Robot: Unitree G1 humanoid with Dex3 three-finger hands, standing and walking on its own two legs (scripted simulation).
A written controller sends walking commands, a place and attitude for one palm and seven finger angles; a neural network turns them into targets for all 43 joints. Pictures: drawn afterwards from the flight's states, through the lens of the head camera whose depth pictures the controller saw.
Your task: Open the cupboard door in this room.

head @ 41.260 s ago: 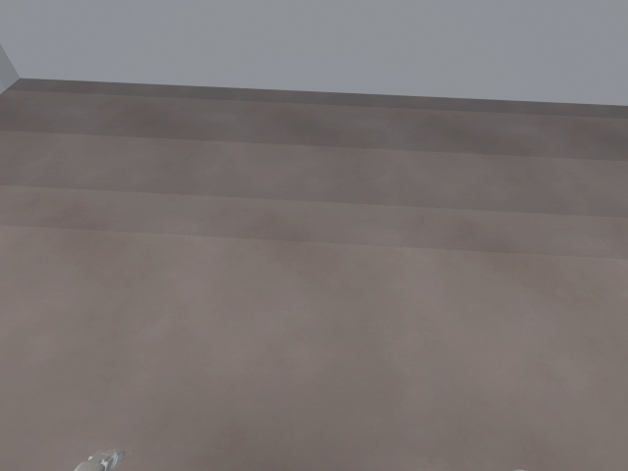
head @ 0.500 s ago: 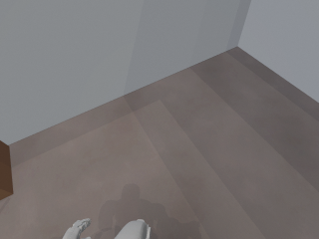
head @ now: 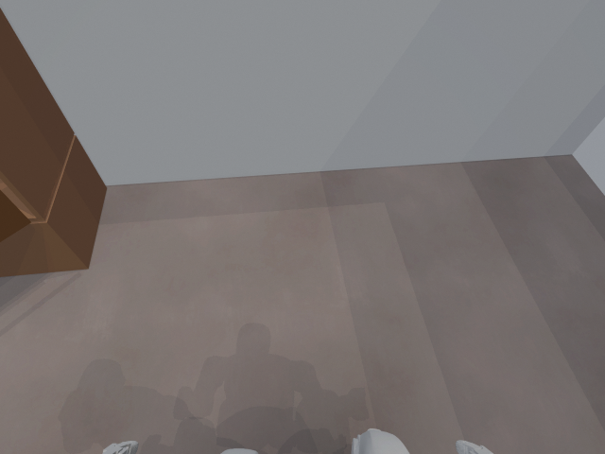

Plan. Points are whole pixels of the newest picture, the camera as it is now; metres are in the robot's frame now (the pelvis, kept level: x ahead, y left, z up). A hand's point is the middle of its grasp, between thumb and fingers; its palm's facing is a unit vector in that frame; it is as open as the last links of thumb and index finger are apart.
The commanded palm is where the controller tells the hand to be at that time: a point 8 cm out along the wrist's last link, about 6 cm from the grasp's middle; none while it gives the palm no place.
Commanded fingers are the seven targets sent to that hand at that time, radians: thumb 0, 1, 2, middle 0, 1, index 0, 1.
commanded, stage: turn to face it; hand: left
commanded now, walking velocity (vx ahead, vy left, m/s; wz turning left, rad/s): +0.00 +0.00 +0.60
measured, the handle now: out of the picture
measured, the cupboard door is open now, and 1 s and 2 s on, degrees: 44 44 44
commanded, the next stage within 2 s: take the last steps up to it in 1.30 s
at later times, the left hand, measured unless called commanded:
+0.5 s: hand out of the picture +0.01 +0.16 -0.17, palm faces +0.33 -0.91 -0.23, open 7.3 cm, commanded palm none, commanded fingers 0.00 0.90 0.90 -0.20 -0.30 -0.20 -0.30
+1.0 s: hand out of the picture +0.02 +0.19 -0.15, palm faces +0.55 -0.78 -0.30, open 7.4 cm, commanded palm none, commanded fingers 0.00 0.90 0.90 -0.20 -0.30 -0.20 -0.30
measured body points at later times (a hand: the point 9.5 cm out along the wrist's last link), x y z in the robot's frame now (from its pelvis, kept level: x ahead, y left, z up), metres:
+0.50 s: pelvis +0.01 -0.04 +0.00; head +0.07 -0.02 +0.44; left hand -0.01 +0.21 -0.15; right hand +0.19 -0.26 -0.14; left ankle -0.02 +0.08 -0.71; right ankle +0.02 -0.16 -0.74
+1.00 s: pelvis +0.03 -0.06 -0.01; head +0.08 -0.04 +0.44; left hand -0.01 +0.23 -0.13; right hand +0.22 -0.23 -0.16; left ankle -0.02 +0.07 -0.74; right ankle +0.09 -0.16 -0.74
